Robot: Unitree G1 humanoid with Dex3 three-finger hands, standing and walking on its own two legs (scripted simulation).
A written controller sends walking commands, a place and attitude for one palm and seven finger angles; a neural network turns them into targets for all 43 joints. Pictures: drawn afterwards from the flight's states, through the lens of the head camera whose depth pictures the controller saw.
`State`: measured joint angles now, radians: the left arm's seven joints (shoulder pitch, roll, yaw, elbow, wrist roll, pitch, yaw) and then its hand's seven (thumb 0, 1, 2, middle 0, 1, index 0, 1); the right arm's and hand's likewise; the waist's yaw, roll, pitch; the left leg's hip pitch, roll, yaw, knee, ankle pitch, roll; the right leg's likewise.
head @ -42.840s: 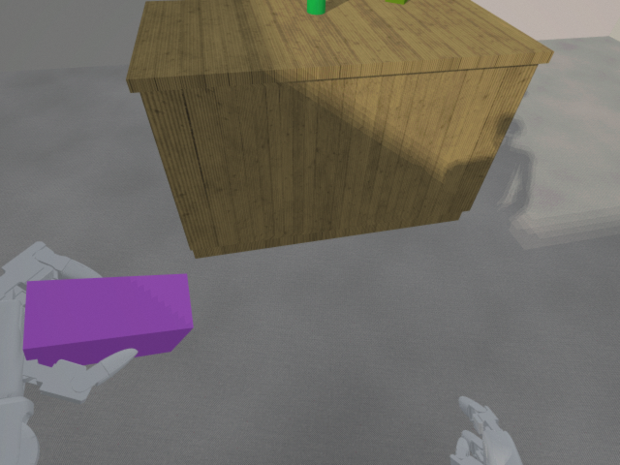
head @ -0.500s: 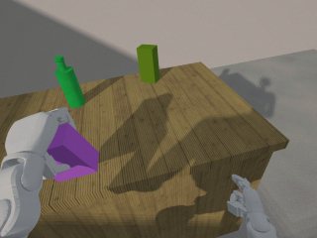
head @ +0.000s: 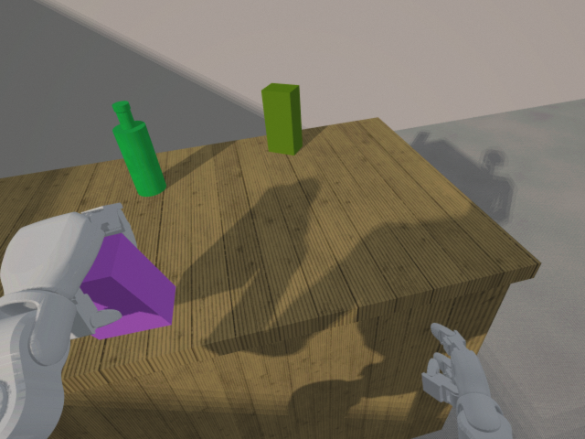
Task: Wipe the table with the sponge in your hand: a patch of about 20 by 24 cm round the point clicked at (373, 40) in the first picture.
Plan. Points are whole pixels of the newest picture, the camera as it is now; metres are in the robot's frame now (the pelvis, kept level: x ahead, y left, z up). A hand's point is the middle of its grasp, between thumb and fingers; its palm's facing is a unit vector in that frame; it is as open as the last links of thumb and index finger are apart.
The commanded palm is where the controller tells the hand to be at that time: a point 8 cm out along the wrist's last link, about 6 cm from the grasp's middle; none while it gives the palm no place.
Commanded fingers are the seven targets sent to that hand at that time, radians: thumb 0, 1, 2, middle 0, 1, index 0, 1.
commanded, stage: bring the sponge back beside the body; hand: left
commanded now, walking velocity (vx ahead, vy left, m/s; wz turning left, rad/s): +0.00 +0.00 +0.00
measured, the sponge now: (120, 298) +0.20 +0.28 +0.14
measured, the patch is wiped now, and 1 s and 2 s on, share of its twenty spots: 0.95 0.95 0.95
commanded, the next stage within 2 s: step back with the hand held close in 0.14 s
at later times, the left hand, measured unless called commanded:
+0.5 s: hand (137, 240) +0.22 +0.24 +0.22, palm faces +0.39 -0.84 -0.39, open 9.9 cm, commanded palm +0.16 +0.29 +0.25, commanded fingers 0.00 0.10 1.30 -1.20 -1.60 -1.20 -1.60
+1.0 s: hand (57, 276) +0.14 +0.25 +0.25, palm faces +0.53 -0.74 -0.42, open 9.9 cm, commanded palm +0.10 +0.29 +0.25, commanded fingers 0.00 0.10 1.30 -1.20 -1.60 -1.20 -1.60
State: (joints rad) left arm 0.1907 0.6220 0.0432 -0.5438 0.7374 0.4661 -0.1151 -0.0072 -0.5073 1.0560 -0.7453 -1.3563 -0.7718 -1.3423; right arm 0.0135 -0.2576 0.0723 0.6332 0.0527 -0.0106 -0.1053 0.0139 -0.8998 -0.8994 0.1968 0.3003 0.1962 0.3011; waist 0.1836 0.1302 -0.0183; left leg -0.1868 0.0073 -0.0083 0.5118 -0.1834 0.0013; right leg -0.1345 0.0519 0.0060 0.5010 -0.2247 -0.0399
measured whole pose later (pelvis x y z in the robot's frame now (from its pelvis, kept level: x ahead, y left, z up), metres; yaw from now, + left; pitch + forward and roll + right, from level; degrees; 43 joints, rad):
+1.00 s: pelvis -0.06 +0.01 -0.02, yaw +1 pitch -1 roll -2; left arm 0.33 0.48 0.51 -0.71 -0.04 -0.18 0.13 -0.01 -0.52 1.06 -0.75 -1.36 -0.78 -1.35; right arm 0.18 -0.22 0.01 0.59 0.02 -0.12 -0.06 0.01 -0.90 -0.90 0.20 0.30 0.20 0.30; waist 0.03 0.02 0.02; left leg -0.43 0.05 -0.06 0.76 -0.34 -0.03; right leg -0.43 0.03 -0.04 0.64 -0.18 -0.01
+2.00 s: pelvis -0.33 -0.04 -0.02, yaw +0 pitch -1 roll +0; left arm 0.19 0.42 0.45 -0.51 -0.05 -0.14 0.13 -0.01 -0.53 1.07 -0.75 -1.37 -0.78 -1.36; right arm 0.33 -0.19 0.04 0.67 0.03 -0.12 -0.02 0.01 -0.90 -0.90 0.20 0.30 0.20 0.30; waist -0.03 -0.01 -0.10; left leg -0.24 0.02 -0.01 0.69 -0.43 0.00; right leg -0.36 0.01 -0.05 0.68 -0.30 -0.01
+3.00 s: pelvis -0.31 -0.07 +0.00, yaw -1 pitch +0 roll -1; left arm 0.36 0.40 0.42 -0.59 -0.06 -0.15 0.14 -0.01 -0.53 1.07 -0.75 -1.38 -0.77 -1.36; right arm 0.14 -0.21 0.02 0.59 0.02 -0.08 -0.02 0.01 -0.90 -0.90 0.20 0.30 0.20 0.30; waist -0.03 0.02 0.00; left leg -0.22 0.04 -0.02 0.54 -0.32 -0.03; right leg -0.24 0.05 -0.05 0.51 -0.27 -0.04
